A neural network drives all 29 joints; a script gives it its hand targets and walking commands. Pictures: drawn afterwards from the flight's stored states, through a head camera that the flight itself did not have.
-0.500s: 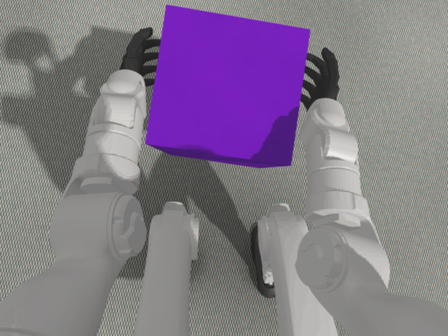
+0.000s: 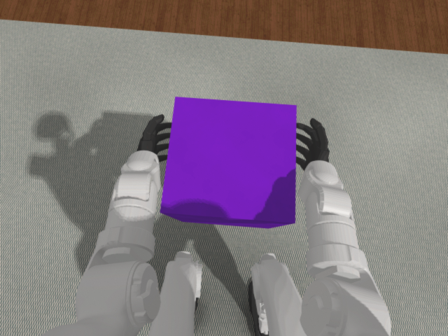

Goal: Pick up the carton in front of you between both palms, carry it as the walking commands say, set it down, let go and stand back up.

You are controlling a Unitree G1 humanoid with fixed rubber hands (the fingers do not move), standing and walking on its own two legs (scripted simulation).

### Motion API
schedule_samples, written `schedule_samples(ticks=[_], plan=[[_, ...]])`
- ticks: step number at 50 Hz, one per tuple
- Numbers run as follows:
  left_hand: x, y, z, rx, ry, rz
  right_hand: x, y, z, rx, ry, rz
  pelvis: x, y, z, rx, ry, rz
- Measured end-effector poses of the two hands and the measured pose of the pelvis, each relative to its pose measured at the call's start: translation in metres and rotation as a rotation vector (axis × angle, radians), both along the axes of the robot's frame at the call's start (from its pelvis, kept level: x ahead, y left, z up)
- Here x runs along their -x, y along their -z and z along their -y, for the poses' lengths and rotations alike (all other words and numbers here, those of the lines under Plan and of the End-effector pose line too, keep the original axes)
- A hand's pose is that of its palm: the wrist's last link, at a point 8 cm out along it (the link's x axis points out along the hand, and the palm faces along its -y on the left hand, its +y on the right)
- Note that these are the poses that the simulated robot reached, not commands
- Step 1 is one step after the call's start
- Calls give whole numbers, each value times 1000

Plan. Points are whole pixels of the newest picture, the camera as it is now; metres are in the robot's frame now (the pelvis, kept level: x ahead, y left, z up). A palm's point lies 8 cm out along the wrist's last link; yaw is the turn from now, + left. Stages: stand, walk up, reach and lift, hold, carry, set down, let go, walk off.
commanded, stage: reach and lift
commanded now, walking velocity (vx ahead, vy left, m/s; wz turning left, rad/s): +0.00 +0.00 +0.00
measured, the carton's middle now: (229, 173) +0.43 +0.01 -0.11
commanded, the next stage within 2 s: hold in 1.80 s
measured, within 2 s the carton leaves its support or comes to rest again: neither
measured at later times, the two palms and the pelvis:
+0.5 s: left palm (126, 144) +0.38 +0.15 +0.11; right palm (371, 139) +0.38 -0.15 +0.13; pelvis +0.05 -0.01 +0.13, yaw +1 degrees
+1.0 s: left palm (98, 136) +0.34 +0.14 +0.20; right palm (436, 117) +0.36 -0.15 +0.22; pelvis +0.05 -0.01 +0.18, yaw +1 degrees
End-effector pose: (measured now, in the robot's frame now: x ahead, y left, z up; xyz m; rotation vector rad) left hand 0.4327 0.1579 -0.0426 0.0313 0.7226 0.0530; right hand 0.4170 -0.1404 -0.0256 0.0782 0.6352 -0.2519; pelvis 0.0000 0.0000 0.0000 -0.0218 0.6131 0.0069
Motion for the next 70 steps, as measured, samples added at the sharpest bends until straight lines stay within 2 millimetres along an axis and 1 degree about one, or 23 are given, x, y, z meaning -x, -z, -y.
schedule_samples(ticks=[17,25,32,39,43,49,55,61,70], plan=[[37,-104,6,8,-50,3,23,-106,5,5,-42,3,-31,-94,4,-16,-5,203],[53,-153,9,6,-71,2,32,-155,8,14,-72,1,-47,-134,7,-23,-7,330],[66,-196,12,-9,-87,12,37,-196,12,31,-114,9,-58,-161,9,-29,-5,452],[80,-232,15,-21,-98,30,45,-232,14,44,-142,26,-63,-178,10,-30,-5,579],[84,-243,15,-32,-89,18,50,-241,14,53,-148,13,-61,-182,11,-30,-6,635],[89,-243,14,-31,-91,-5,55,-242,13,53,-146,-10,-53,-182,10,-30,-8,677],[88,-246,13,-25,-95,8,55,-245,11,49,-142,3,-48,-182,9,-29,-8,686],[85,-250,12,-26,-91,14,52,-248,10,53,-141,8,-51,-183,6,-28,-6,689],[80,-253,12,-39,-76,10,48,-251,11,66,-148,3,-61,-186,4,-29,-3,690]])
